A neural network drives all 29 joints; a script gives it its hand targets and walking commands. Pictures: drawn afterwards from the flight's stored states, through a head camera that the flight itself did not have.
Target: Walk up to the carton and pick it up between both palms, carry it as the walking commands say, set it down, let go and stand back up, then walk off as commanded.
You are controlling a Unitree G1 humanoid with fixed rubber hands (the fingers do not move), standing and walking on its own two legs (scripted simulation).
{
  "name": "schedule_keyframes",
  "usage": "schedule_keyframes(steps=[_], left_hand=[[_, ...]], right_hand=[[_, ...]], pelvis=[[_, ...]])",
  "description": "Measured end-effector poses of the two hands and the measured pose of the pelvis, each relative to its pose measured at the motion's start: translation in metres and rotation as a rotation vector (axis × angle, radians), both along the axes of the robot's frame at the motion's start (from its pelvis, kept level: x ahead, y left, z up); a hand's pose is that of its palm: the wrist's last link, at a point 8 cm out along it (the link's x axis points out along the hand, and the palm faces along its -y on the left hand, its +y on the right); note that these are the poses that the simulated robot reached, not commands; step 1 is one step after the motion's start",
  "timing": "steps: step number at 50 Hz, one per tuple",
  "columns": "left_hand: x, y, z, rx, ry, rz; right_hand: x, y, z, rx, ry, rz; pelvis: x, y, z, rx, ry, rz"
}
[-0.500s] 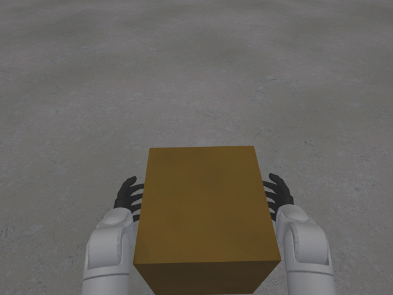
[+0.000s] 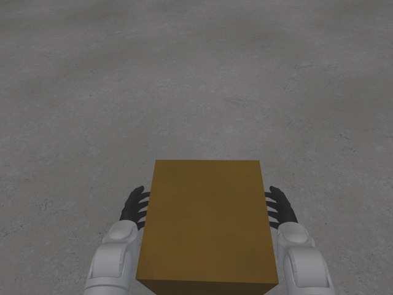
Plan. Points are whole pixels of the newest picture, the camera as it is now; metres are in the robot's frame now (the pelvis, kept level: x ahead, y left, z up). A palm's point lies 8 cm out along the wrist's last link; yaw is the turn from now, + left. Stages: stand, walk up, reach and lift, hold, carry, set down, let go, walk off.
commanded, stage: hold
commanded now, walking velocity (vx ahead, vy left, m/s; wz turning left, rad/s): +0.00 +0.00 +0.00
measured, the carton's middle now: (206, 233) +0.26 +0.02 -0.06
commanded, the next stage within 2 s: set down in 0.06 s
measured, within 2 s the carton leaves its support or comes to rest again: neither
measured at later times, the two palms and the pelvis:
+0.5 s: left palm (152, 243) +0.21 +0.12 -0.01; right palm (311, 237) +0.24 -0.19 +0.00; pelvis -0.02 -0.02 -0.01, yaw +0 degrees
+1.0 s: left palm (155, 247) +0.23 +0.13 -0.09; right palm (295, 245) +0.25 -0.18 -0.08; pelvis -0.01 -0.01 -0.02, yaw +3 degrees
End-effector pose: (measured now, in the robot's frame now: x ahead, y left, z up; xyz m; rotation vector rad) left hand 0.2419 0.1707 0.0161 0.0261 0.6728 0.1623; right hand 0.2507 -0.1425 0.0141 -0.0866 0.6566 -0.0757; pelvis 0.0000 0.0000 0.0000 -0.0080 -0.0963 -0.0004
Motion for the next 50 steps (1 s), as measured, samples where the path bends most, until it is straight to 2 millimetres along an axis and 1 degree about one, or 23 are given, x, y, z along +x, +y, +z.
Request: schedule_keyframes(steps=[3,5,7,11,13,16,20,26,33,40,43,50], left_hand=[[0.0,0.004,0.0,0.003,0.0,0.013],[-0.003,0.0,0.002,0.051,-0.002,-0.018],[-0.007,-0.01,-0.001,0.074,0.01,-0.055],[-0.018,-0.034,-0.021,0.068,0.07,-0.122],[-0.024,-0.043,-0.028,0.058,0.086,-0.131],[-0.026,-0.048,-0.028,0.049,0.065,-0.121],[-0.027,-0.05,-0.027,0.059,0.058,-0.118],[-0.029,-0.045,-0.03,0.075,0.058,-0.097],[-0.029,-0.04,-0.04,0.07,0.067,-0.083],[-0.022,-0.038,-0.054,0.057,0.068,-0.083],[-0.017,-0.038,-0.065,0.05,0.07,-0.085],[-0.011,-0.036,-0.102,0.021,0.079,-0.08]], right_hand=[[0.004,0.004,-0.001,0.003,0.0,0.013],[0.003,0.0,-0.001,0.006,-0.006,0.019],[0.0,-0.011,-0.002,-0.006,-0.017,0.023],[-0.009,-0.036,-0.009,-0.044,-0.008,0.035],[-0.013,-0.045,-0.012,-0.05,0.001,0.036],[-0.016,-0.051,-0.012,-0.047,-0.007,0.039],[-0.017,-0.052,-0.012,-0.037,-0.012,0.032],[-0.015,-0.047,-0.018,-0.015,-0.007,0.022],[-0.01,-0.041,-0.028,0.002,-0.009,0.022],[-0.002,-0.04,-0.041,0.0,-0.013,0.018],[0.0,-0.04,-0.053,-0.003,-0.001,0.016],[-0.003,-0.04,-0.097,0.01,0.055,-0.017]], pelvis=[[-0.001,-0.001,0.0,0.001,0.001,0.016],[-0.001,-0.003,0.0,-0.001,0.003,0.052],[0.0,-0.004,-0.001,0.002,-0.002,0.062],[-0.002,-0.008,-0.004,0.013,-0.031,0.038],[-0.004,-0.01,-0.006,0.019,-0.041,0.02],[-0.006,-0.015,-0.007,0.026,-0.051,0.005],[-0.01,-0.019,-0.008,0.03,-0.06,0.002],[-0.017,-0.021,-0.008,0.036,-0.053,0.011],[-0.022,-0.019,-0.009,0.037,-0.024,0.028],[-0.019,-0.016,-0.01,0.028,0.024,0.038],[-0.017,-0.015,-0.012,0.021,0.053,0.041],[-0.013,-0.011,-0.022,0.006,0.159,0.054]])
